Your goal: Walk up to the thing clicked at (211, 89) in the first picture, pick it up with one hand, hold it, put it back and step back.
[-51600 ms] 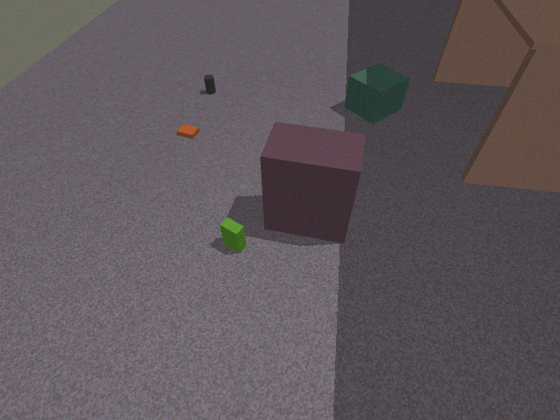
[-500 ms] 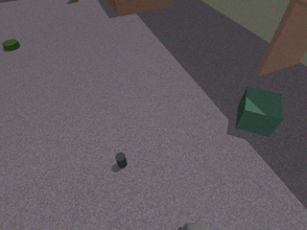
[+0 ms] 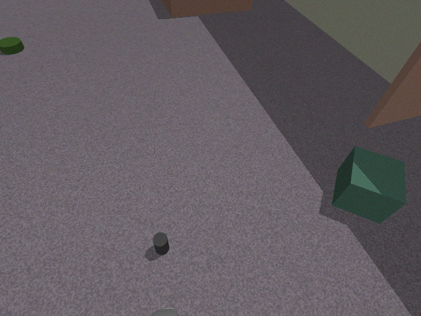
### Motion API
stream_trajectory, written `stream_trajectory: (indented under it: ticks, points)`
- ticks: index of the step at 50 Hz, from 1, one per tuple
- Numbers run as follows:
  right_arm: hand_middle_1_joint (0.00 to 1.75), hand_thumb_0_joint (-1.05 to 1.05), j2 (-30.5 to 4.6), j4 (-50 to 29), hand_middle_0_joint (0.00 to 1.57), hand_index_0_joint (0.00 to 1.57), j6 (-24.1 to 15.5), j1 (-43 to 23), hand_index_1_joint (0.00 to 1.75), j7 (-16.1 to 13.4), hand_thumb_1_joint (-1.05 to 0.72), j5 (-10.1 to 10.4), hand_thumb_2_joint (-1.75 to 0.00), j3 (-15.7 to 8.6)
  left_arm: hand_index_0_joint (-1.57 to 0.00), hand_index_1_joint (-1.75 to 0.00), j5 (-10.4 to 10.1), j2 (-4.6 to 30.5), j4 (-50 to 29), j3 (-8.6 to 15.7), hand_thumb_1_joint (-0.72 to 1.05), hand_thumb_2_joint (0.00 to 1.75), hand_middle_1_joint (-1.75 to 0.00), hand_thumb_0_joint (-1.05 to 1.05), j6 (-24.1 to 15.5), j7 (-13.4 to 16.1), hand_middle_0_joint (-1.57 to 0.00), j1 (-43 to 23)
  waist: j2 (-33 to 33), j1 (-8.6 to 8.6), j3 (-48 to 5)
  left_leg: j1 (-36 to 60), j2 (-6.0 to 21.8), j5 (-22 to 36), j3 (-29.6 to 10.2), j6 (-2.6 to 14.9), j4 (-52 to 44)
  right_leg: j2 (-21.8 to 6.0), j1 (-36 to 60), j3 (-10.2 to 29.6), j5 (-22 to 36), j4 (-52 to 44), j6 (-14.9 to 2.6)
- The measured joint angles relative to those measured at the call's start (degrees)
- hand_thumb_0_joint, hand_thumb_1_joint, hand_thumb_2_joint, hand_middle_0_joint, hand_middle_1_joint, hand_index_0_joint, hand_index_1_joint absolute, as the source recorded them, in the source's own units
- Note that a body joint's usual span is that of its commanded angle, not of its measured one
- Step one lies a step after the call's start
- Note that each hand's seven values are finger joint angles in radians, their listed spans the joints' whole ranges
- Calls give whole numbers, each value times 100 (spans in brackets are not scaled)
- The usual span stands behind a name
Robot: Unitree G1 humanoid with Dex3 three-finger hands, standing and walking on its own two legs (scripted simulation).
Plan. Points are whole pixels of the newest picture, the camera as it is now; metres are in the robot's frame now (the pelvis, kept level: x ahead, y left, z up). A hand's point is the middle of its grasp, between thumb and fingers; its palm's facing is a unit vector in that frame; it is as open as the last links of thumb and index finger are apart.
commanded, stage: walk up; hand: left
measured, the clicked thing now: (161, 243) +0.51 +0.22 -0.70
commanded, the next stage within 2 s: stand in 1.54 s
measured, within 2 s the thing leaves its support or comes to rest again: neither
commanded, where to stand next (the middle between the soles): +0.12 -0.03 m, yaw +1 degrees
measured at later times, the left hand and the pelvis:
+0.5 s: hand out of the picture +0.14 +0.24 -0.13, palm faces -0.04 -0.93 -0.37, open 7.4 cm; pelvis +0.05 -0.02 +0.01, yaw -1 degrees
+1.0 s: hand (104, 308) +0.16 +0.23 -0.13, palm faces -0.02 -0.94 -0.33, open 7.4 cm; pelvis +0.07 -0.02 +0.03, yaw +0 degrees
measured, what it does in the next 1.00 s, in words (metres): steps on the spot: right foot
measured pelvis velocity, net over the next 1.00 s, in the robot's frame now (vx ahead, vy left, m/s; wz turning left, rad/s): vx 0.07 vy -0.02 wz -0.01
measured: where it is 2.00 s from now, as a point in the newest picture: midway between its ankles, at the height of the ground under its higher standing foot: outside the picture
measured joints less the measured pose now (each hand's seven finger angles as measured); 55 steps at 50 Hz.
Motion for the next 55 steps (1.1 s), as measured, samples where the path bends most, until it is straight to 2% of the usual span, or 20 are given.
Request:
stream_trajectory:
  ticks: [2, 4, 10, 12, 13, 15, 17, 18, 20, 28, 37, 55]
  points:
    - [30, 1, 85, -88, 20, 20, -14, -43, 30, -17, -90, 29, -90, 58, -20, -30, -10, 36, 94, -12, 90, 90, -30, 1, 40, 25, -20, -34, -73, -47, 34, 125, 16, -58, 22, 16, -80, 111, -306, 118, -95, 666, -51]
    - [30, 1, 125, -151, 20, 20, -22, -50, 30, -40, -90, 40, -90, 114, -20, -30, -24, 47, 155, -11, 90, 90, -30, 1, 30, 28, -20, -59, -108, -64, 48, 265, 29, -50, 50, 15, -228, 81, -506, 131, 7, 791, -49]
    - [30, 1, 43, -179, 21, 20, 90, -152, 30, -91, -90, 35, -90, 197, -20, -30, -3, -15, 314, 3, 90, 90, -30, 1, -12, 23, -20, -142, 46, -109, 59, 397, 106, -234, 82, -39, -159, -166, -489, -45, 538, -444, 67]
    - [30, 1, -2, -129, 21, 20, 175, -209, 30, -90, -90, 77, -90, 218, -20, -30, 7, -33, 376, 12, 90, 90, -30, 1, -50, 51, -20, -175, 140, -105, 37, 318, 151, -417, 57, -92, 120, -145, -254, -110, 995, -1069, 42]
    - [30, 1, -16, -84, 21, 20, 224, -249, 30, -95, -90, 107, -90, 224, -20, -30, 27, -43, 419, 21, 90, 90, -30, 1, -75, 70, -20, -194, 193, -83, 23, 269, 187, -527, 46, -132, 293, -114, -169, -114, 1273, -1257, 100]
    - [30, 1, -5, 71, 20, 20, 335, -369, 30, -122, -90, 167, -90, 217, -20, -30, 60, -113, 532, 4, 90, 90, -30, 1, -95, 95, -20, -269, 346, -91, 0, 227, 218, -798, -74, -131, 508, -59, -167, -178, 1221, -1135, 206]
    - [30, 1, 35, 225, 20, 20, 391, -456, 30, -132, -90, 194, -90, 225, -20, -30, 51, -156, 609, -65, 90, 90, -30, 1, -79, 78, -20, -361, 346, -61, -43, 266, 58, -1141, -147, -67, 523, -127, -196, -137, 1113, -1026, 210]
    - [30, 1, 47, 302, 20, 20, 391, -491, 30, -126, -90, 206, -90, 234, -20, -30, 45, -184, 645, -98, 90, 90, -30, 1, -68, 76, -20, -418, 351, -53, -50, 334, 8, -950, -150, -58, 390, -157, -183, -118, 1093, -1019, 228]
    - [30, 1, 77, 470, 20, 20, 365, -546, 30, -109, -90, 202, -90, 248, -20, -30, 24, -244, 722, -149, 90, 90, -30, 1, -43, 75, -20, -545, 371, -61, -71, 464, -30, -427, -132, -146, 90, -198, -140, -101, 1094, -1065, 274]
    - [30, 1, 242, 1120, 20, 20, 335, -701, 30, -27, -90, 174, -90, 398, -20, -30, -31, -358, 1065, -223, 90, 90, -30, 1, -75, 60, -21, -1053, 314, -105, -170, 879, -43, -185, -151, -211, -687, -196, 272, -149, 1396, -1821, 277]
    - [30, 1, 218, 1569, 20, 20, 333, -936, 30, -70, -90, 153, -90, 374, -20, -30, -70, -385, 1452, -219, 90, 90, -30, 1, -31, 69, -21, -1486, 232, -154, -214, 1233, -14, 109, -168, -233, -1338, -150, 659, -192, 1714, -2526, 276]
    - [30, 1, 218, 1801, 20, 20, 365, -1149, 30, -86, -90, 130, -90, 320, -20, -30, -6, -406, 1938, -150, 90, 90, -30, 1, 9, 56, -20, -1366, 277, -96, -272, 1446, 17, 289, -222, -257, -1756, -107, 946, -262, 1934, -3058, 269]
